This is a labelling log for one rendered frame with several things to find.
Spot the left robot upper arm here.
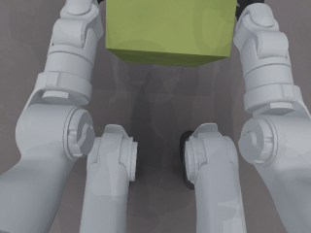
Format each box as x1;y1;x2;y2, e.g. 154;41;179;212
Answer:
0;104;95;233

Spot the robot left forearm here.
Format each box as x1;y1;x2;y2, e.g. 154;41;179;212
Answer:
16;0;104;143

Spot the robot right forearm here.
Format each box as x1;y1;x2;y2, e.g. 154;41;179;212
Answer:
233;3;311;121

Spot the right robot upper arm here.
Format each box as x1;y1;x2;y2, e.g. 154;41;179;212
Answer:
238;115;311;233

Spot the robot right thigh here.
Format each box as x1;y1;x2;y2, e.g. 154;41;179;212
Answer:
185;131;247;233

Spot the left robot shin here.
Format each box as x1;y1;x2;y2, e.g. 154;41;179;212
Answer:
86;124;129;171

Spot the robot right hand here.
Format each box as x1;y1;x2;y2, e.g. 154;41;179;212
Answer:
235;0;264;21

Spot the carton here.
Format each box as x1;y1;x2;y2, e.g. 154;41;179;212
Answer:
105;0;237;67

